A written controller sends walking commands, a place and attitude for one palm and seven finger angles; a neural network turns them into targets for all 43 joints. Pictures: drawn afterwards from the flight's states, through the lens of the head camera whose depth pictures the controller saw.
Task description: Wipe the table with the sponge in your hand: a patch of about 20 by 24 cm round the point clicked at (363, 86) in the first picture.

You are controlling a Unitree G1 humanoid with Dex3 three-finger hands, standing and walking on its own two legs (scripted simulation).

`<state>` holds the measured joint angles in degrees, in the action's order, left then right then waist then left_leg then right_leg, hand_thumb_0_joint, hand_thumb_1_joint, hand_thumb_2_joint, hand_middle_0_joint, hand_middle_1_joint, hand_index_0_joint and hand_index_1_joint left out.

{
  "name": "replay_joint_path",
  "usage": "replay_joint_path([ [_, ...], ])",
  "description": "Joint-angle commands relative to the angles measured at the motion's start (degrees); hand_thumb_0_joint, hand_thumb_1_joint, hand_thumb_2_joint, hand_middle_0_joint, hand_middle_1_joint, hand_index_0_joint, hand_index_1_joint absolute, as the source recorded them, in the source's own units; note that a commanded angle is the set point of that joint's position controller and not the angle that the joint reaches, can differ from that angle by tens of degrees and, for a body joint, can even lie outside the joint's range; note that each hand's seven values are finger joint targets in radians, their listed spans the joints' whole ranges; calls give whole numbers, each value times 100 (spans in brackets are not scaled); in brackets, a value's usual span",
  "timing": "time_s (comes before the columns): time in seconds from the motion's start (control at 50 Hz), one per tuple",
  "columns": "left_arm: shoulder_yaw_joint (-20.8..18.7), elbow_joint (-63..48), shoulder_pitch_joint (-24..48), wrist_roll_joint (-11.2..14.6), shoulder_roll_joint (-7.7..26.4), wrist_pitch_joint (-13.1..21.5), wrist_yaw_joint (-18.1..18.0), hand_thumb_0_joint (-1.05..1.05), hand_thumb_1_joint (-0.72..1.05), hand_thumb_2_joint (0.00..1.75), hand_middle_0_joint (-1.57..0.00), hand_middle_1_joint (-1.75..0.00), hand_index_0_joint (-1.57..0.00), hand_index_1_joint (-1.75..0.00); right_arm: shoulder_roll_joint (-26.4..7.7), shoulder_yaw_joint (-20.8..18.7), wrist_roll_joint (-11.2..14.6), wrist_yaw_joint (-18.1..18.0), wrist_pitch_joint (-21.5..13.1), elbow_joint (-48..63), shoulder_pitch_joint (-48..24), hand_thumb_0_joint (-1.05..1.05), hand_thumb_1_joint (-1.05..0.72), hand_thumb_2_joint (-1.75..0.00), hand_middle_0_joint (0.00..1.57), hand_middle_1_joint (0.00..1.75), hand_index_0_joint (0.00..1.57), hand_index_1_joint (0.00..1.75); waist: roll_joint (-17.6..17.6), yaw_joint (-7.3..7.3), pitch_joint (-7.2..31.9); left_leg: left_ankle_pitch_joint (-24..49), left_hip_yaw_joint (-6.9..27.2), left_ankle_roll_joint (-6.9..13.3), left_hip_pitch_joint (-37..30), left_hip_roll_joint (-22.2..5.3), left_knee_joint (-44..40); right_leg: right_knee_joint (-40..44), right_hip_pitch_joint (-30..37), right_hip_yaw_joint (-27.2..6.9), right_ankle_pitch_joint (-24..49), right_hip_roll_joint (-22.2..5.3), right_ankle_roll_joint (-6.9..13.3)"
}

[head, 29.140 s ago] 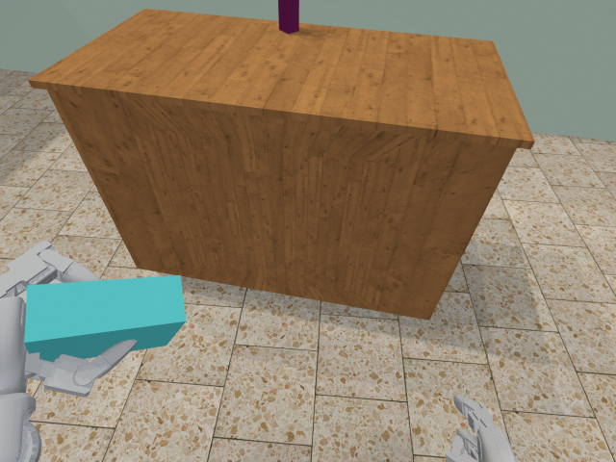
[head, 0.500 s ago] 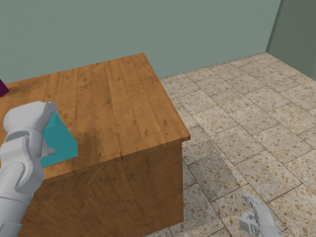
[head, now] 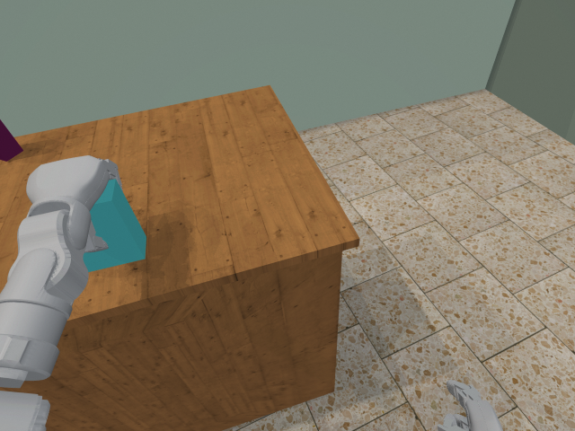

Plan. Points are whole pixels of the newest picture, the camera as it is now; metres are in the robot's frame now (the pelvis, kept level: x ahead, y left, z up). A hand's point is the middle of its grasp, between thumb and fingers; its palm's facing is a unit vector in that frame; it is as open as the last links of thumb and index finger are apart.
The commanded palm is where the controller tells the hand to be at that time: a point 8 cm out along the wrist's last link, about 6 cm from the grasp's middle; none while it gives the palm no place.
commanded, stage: wipe forward along the middle lane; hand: left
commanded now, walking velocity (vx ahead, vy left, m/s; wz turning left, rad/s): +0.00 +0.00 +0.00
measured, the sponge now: (101, 238) +0.33 +0.32 +0.11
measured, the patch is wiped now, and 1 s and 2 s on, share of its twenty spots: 0.95 0.95 1.00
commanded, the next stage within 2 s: slide back across to the first lane in 1.20 s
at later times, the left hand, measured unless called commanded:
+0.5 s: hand (93, 189) +0.39 +0.34 +0.15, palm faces -0.06 +0.02 -1.00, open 9.2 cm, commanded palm +0.37 +0.34 +0.17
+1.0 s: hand (96, 171) +0.43 +0.36 +0.15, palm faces -0.12 +0.04 -0.99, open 9.2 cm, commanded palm +0.43 +0.36 +0.18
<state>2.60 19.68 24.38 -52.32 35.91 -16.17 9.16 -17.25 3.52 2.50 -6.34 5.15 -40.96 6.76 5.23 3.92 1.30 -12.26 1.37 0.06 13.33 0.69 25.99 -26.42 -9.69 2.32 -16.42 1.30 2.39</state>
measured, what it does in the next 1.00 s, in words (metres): stands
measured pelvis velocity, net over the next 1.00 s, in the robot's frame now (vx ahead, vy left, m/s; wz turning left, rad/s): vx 0.01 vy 0.01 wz -0.02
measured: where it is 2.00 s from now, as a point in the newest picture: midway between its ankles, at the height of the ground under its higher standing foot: outside the picture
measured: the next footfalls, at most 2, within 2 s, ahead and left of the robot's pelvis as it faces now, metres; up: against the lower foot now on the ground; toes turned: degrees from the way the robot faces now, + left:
none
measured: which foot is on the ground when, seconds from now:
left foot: down 0.00-1.00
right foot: down 0.00-1.00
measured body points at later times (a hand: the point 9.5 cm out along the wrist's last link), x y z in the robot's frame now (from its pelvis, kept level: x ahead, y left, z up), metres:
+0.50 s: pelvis +0.01 +0.01 +0.00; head +0.02 -0.01 +0.45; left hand +0.39 +0.33 +0.21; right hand +0.15 -0.24 -0.12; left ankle +0.02 +0.12 -0.74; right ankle -0.02 -0.09 -0.74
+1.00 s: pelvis +0.01 +0.01 +0.00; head +0.04 +0.00 +0.45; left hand +0.43 +0.35 +0.21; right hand +0.08 -0.27 -0.13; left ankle +0.02 +0.12 -0.74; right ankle -0.02 -0.09 -0.74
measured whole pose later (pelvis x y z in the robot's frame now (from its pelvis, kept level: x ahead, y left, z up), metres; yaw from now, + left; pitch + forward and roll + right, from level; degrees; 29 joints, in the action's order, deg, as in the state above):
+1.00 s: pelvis +0.01 +0.01 +0.00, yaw -1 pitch +7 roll -1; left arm 0.6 52.7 47.3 -58.1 42.8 -2.5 7.0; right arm -18.3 0.8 3.3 -5.8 7.0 -42.3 15.6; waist 2.9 -0.7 3.3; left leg -13.2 0.4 1.0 21.9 0.3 28.2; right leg -25.9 -17.4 1.3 -15.5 1.7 1.5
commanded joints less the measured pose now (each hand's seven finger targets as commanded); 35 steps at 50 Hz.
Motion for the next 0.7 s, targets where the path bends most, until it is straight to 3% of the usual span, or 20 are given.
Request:
replay_joint_path([
  [0.0, -400, 128, 1726, -220, 1333, 85, -134, 0, 10, 130, -120, -160, -120, -160, -757, -276, -11, -69, -211, 819, -687, 0, -90, -90, 20, 30, 20, 30, -725, -135, 756, 591, -280, 240, -145, 238, -304, 571, 128, -172, 975, 18, -33],
  [0.06, -370, 494, 1847, -283, 1334, 174, -117, 0, 10, 130, -120, -160, -120, -160, -776, -295, -4, -55, -176, 780, -556, 0, -90, -90, 20, 30, 20, 30, -679, -189, 810, 622, -297, 225, -76, 224, -294, 538, 123, -163, 1035, 26, -18],
  [0.08, -372, 443, 1765, -300, 1296, 227, -116, 0, 10, 130, -120, -160, -120, -160, -774, -315, -10, -34, -168, 814, -518, 0, -90, -90, 20, 30, 20, 30, -701, -129, 924, 723, -263, 227, -106, 226, -282, 505, 187, -139, 1143, 33, -8],
  [0.12, -259, 326, 1767, -293, 1135, 289, -118, 0, 10, 130, -120, -160, -120, -160, -770, -340, -1, -4, -163, 852, -492, 0, -90, -90, 20, 30, 20, 30, -622, -146, 1032, 912, -262, 242, -197, 227, -224, 463, 181, -123, 1340, 42, 9],
  [0.14, -385, 284, 1774, -291, 1264, 318, -122, 0, 10, 130, -120, -160, -120, -160, -788, -353, -2, 11, -146, 885, -484, 0, -90, -90, 20, 30, 20, 30, -498, -116, 1072, 993, -237, 224, -165, 203, -229, 445, 217, -134, 1394, 42, 49],
  [0.16, -263, 421, 1595, -258, 1072, 322, -139, 0, 10, 130, -120, -160, -120, -160, -764, -349, 7, 22, -148, 873, -453, 0, -90, -90, 20, 30, 20, 30, -577, -149, 961, 963, -264, 236, -150, 217, -213, 420, 153, -109, 1371, 55, 25],
  [0.24, -389, 599, 1898, -243, 1255, 349, -197, 0, 10, 130, -120, -160, -120, -160, -834, -377, 23, 17, -110, 822, -380, 0, -90, -90, 20, 30, 20, 30, -726, -188, 810, 840, -247, 217, -27, 192, -259, 480, 34, -98, 1260, 69, 32],
  [0.26, -166, 707, 1986, -257, 1046, 336, -209, 0, 10, 130, -120, -160, -120, -160, -818, -365, 33, 16, -123, 804, -333, 0, -90, -90, 20, 30, 20, 30, -682, -251, 785, 771, -263, 225, -28, 212, -265, 461, -44, -72, 1160, 74, 15],
  [0.34, -335, 979, 2101, -328, 1280, 365, -248, 0, 10, 130, -120, -160, -120, -160, -864, -393, 27, 16, -102, 742, -229, 0, -90, -90, 20, 30, 20, 30, -738, -208, 904, 920, -235, 214, -12, 201, -240, 459, 16, -90, 1340, 78, 52],
  [0.36, -112, 1251, 2132, -335, 1061, 347, -238, 0, 10, 130, -120, -160, -120, -160, -844, -380, 46, 11, -101, 707, -164, 0, -90, -90, 20, 30, 20, 30, -835, -304, 781, 807, -262, 218, 29, 200, -245, 450, -91, -53, 1231, 86, 18],
  [0.44, -154, 1480, 2457, -434, 1215, 463, -202, 0, 10, 130, -120, -160, -120, -160, -879, -393, 33, 6, -83, 688, -45, 0, -90, -90, 20, 30, 20, 30, -751, -291, 936, 902, -225, 213, 21, 192, -226, 462, -106, -68, 1351, 89, 57],
  [0.46, -104, 1626, 2457, -456, 1166, 498, -210, 0, 10, 130, -120, -160, -120, -160, -870, -407, 48, 9, -83, 662, 26, 0, -90, -90, 20, 30, 20, 30, -832, -359, 929, 865, -259, 218, 22, 187, -196, 427, -160, -61, 1312, 96, 28],
  [0.5, -175, 1669, 2474, -473, 1265, 586, -212, 0, 10, 130, -120, -160, -120, -160, -869, -418, 46, 11, -76, 695, 56, 0, -90, -90, 20, 30, 20, 30, -825, -312, 1054, 859, -260, 225, 13, 197, -159, 417, -120, -79, 1333, 93, 24],
  [0.54, -266, 1757, 2794, -503, 1420, 675, -210, 0, 10, 130, -120, -160, -120, -160, -880, -417, 30, -9, -56, 688, 124, 0, -90, -90, 20, 30, 20, 30, -746, -334, 1044, 945, -231, 220, 50, 185, -162, 430, -140, -80, 1433, 91, 59],
  [0.56, -143, 1991, 2816, -518, 1317, 696, -218, 0, 10, 130, -120, -160, -120, -160, -868, -421, 47, -11, -51, 649, 193, 0, -90, -90, 20, 30, 20, 30, -822, -409, 963, 856, -265, 227, 72, 192, -138, 410, -230, -76, 1350, 100, 27],
  [0.6, -281, 2139, 2935, -538, 1529, 796, -220, 0, 10, 130, -120, -160, -120, -160, -891, -431, 45, -19, -41, 636, 253, 0, -90, -90, 20, 30, 20, 30, -818, -396, 966, 765, -281, 232, 130, 198, -125, 438, -226, -102, 1325, 93, 20],
  [0.64, -456, 2116, 3040, -579, 1743, 948, -224, 0, 10, 130, -120, -160, -120, -160, -900, -452, 25, -21, -25, 645, 330, 0, -90, -90, 20, 30, 20, 30, -689, -339, 1216, 994, -256, 224, 134, 202, -101, 393, -68, -129, 1576, 80, 62],
  [0.68, -272, 2390, 3025, -586, 1536, 1003, -247, 0, 10, 130, -120, -160, -120, -160, -885, -456, 45, -16, -7, 615, 408, 0, -90, -90, 20, 30, 20, 30, -793, -428, 1007, 894, -296, 243, 157, 194, -69, 398, -237, -108, 1491, 96, 24],
])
